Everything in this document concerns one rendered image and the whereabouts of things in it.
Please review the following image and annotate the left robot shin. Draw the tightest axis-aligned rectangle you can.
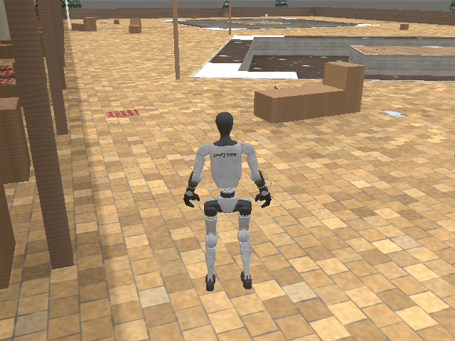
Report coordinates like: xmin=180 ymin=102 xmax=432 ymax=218
xmin=205 ymin=235 xmax=215 ymax=282

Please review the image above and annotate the right robot thigh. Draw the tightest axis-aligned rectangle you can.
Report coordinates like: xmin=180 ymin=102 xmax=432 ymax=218
xmin=237 ymin=197 xmax=252 ymax=243

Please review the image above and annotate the left robot forearm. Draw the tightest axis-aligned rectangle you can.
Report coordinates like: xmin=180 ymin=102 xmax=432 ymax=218
xmin=186 ymin=172 xmax=198 ymax=196

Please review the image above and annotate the right robot forearm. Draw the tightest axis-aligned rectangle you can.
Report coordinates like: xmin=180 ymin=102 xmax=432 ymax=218
xmin=255 ymin=170 xmax=269 ymax=196

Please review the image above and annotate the right robot hand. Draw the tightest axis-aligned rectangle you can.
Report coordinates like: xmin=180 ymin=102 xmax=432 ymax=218
xmin=255 ymin=193 xmax=272 ymax=208

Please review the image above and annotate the robot right upper arm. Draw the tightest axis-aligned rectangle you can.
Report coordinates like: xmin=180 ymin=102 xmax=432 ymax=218
xmin=240 ymin=142 xmax=261 ymax=181

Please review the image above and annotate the left robot hand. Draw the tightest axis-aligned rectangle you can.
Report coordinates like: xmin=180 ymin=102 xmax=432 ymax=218
xmin=183 ymin=193 xmax=200 ymax=207

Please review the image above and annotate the robot left upper arm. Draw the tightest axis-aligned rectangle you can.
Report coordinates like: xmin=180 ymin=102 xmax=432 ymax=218
xmin=191 ymin=144 xmax=210 ymax=183

